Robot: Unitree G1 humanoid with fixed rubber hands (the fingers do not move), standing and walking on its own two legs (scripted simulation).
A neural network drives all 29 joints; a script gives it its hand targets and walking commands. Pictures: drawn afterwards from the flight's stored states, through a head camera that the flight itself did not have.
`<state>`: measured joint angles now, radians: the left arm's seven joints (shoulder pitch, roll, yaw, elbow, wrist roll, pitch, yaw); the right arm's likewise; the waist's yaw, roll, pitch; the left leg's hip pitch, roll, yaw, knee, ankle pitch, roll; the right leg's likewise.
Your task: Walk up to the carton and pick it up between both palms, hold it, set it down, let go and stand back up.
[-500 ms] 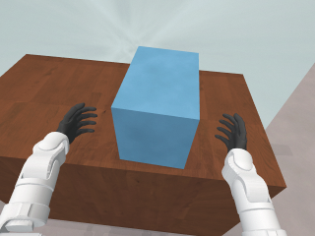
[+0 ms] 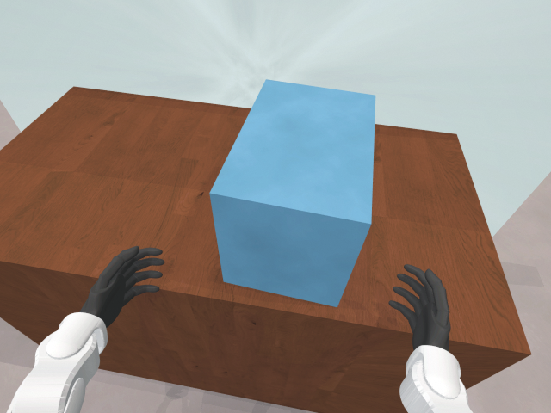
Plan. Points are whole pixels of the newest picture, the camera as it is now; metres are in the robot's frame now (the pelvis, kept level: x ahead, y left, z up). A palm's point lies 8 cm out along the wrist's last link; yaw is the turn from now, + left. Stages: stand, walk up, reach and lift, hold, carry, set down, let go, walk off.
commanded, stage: set down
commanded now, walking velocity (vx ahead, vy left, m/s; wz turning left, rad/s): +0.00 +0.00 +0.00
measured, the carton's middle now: (299, 188) +0.48 -0.03 +0.05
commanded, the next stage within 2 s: let go in 1.40 s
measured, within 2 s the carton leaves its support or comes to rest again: neither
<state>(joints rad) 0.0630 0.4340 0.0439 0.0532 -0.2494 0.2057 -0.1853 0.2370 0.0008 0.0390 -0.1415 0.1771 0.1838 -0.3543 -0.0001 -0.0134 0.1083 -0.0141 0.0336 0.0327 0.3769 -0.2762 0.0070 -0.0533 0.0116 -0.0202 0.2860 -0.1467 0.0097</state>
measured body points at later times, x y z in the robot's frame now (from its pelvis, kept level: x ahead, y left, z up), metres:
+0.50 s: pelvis -0.01 +0.01 +0.00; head +0.00 +0.03 +0.44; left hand +0.22 +0.25 +0.01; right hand +0.21 -0.18 +0.02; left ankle -0.04 +0.11 -0.75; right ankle +0.01 -0.13 -0.75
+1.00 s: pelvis -0.01 -0.01 +0.00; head -0.01 +0.00 +0.45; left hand +0.19 +0.22 -0.03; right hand +0.19 -0.20 -0.02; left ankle -0.04 +0.11 -0.75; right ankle +0.01 -0.13 -0.75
